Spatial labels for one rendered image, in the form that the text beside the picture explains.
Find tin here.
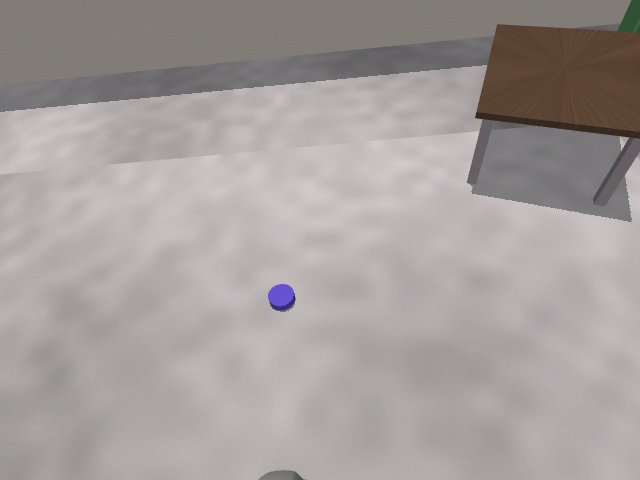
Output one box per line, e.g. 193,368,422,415
268,284,295,311

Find coffee table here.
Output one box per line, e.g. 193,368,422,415
467,24,640,206

